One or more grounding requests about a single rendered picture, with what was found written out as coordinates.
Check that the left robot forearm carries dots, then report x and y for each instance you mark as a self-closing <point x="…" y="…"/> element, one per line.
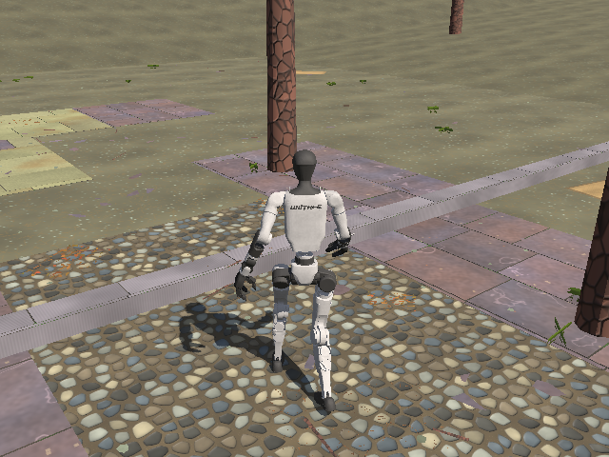
<point x="252" y="256"/>

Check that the right robot upper arm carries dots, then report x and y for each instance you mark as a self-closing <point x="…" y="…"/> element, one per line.
<point x="335" y="201"/>

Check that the right robot hand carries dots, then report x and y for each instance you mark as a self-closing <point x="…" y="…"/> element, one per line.
<point x="334" y="245"/>

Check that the robot torso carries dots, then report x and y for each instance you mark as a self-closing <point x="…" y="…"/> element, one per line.
<point x="305" y="218"/>

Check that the left robot upper arm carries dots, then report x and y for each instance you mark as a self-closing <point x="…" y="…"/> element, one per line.
<point x="274" y="201"/>

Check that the left robot hand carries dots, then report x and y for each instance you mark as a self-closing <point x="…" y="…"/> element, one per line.
<point x="239" y="284"/>

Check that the robot right foot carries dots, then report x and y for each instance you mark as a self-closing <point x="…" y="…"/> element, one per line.
<point x="328" y="403"/>

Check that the right robot forearm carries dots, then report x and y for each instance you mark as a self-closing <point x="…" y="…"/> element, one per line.
<point x="344" y="243"/>

